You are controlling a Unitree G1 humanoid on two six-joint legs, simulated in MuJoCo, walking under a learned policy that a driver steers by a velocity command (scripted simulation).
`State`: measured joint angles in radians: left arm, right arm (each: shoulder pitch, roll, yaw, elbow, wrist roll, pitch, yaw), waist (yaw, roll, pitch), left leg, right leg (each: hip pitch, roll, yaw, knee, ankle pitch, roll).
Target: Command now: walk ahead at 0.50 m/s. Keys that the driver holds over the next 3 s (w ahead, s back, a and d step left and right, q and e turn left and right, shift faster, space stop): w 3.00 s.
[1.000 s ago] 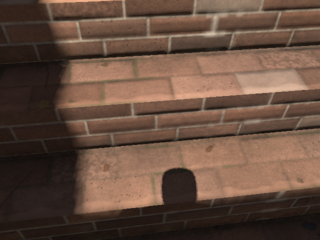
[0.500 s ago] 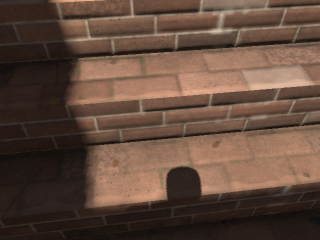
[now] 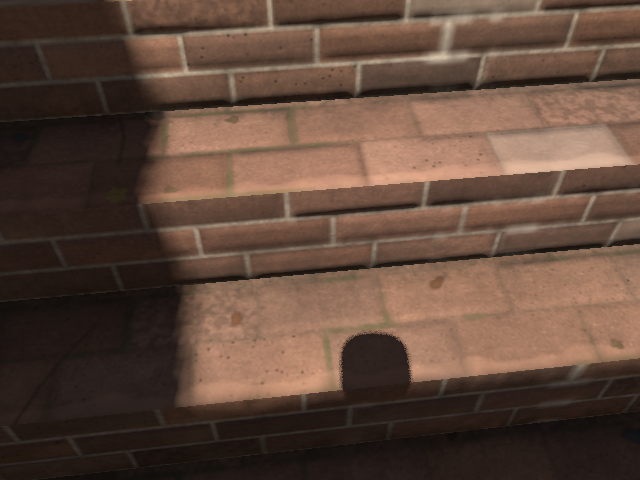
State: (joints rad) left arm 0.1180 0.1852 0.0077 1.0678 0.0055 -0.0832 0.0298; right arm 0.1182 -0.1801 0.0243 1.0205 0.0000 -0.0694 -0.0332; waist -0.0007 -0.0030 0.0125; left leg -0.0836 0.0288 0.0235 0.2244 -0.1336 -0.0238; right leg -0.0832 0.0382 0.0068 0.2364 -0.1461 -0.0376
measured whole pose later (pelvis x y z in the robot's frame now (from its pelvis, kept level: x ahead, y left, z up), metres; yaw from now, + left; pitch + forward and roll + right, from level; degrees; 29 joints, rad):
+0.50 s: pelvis +0.00 -0.01 +0.00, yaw +0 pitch +0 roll +0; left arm 0.09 0.20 0.01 1.10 0.00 -0.08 0.03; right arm 0.09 -0.20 0.03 1.02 -0.01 -0.07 -0.03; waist 0.00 0.00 0.00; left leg -0.07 0.04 0.02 0.18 -0.11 -0.04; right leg -0.07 0.05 0.00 0.19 -0.12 -0.05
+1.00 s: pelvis +0.01 -0.02 +0.00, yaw +0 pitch +0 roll +0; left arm 0.08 0.22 -0.02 1.07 0.01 -0.08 0.01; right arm 0.09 -0.21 0.05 1.02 -0.01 -0.07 -0.03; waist 0.00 0.01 0.00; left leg -0.06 0.06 0.02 0.19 -0.13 -0.05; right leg -0.05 0.07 0.00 0.18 -0.12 -0.06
